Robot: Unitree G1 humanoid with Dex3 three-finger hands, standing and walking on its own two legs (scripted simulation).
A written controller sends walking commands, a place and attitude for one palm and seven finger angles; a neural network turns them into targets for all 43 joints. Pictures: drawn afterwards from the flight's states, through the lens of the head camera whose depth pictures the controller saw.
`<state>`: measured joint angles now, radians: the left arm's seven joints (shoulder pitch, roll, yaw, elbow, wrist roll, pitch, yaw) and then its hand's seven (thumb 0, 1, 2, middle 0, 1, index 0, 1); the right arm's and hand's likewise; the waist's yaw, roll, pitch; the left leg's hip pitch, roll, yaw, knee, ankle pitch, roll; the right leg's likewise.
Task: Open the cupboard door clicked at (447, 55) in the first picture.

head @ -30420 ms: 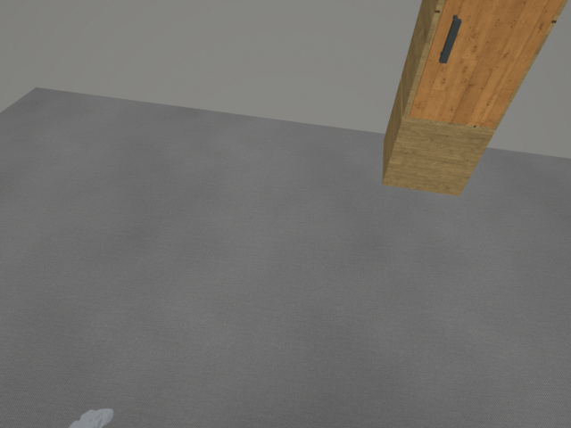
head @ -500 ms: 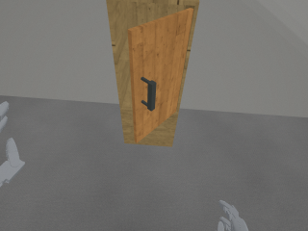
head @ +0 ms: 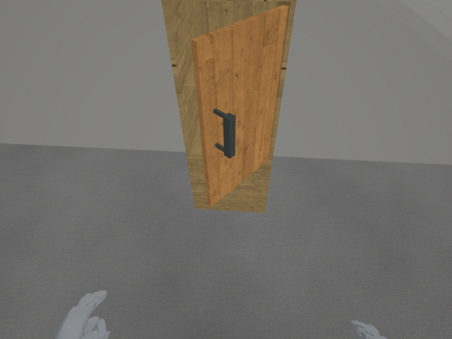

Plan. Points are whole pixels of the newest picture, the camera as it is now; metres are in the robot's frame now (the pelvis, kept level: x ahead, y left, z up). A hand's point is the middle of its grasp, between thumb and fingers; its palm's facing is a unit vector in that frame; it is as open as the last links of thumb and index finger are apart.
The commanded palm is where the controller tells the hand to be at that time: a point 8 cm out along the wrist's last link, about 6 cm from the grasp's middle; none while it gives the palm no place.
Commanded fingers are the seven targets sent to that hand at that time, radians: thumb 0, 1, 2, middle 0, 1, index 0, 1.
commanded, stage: let the arm hang, fingers relaxed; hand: left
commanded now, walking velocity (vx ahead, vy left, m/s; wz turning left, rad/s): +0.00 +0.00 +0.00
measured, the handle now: (223, 133) +0.65 +0.03 -0.01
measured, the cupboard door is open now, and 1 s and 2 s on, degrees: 51 51 51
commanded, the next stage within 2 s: look to check the result in 0.90 s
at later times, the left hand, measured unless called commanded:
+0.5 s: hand out of the picture -0.01 +0.19 -0.16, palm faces +0.02 -0.96 -0.29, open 7.4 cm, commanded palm none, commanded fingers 0.00 0.90 0.90 -0.20 -0.30 -0.20 -0.30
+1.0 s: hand out of the picture +0.11 +0.18 -0.15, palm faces +0.00 -0.96 -0.28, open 7.4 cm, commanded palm none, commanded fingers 0.00 0.90 0.90 -0.20 -0.30 -0.20 -0.30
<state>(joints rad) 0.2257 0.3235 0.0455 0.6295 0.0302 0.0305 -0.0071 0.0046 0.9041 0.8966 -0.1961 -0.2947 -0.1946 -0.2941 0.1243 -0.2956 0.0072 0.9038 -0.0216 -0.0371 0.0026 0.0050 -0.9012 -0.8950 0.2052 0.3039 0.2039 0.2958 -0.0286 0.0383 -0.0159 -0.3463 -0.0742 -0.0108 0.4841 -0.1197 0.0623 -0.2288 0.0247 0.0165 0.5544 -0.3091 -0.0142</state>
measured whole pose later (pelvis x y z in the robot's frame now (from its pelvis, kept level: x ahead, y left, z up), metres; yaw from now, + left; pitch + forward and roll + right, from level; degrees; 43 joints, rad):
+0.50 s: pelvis +0.02 -0.03 +0.01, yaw +1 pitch -2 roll -1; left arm 0.30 0.25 0.01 1.17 0.00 0.01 0.02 0.01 0.91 0.90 -0.20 -0.30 -0.20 -0.29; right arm 0.23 -0.21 0.00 1.15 -0.02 0.02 -0.03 0.00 -0.90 -0.90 0.20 0.30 0.20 0.30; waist -0.01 0.03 0.07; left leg -0.26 -0.04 -0.05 0.41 -0.11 0.02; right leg -0.11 0.07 -0.01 0.41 -0.26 -0.06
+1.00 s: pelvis +0.04 -0.03 +0.01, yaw +0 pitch -2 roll +0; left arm 0.15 0.25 0.01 1.10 0.00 -0.01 0.02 0.00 0.90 0.90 -0.20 -0.30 -0.20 -0.29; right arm 0.14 -0.28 -0.01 1.14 -0.02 0.00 -0.03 0.00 -0.91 -0.90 0.20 0.30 0.20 0.30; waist -0.02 0.02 0.06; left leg -0.21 -0.03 -0.03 0.37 -0.13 0.02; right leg -0.05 0.06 0.01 0.35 -0.26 -0.06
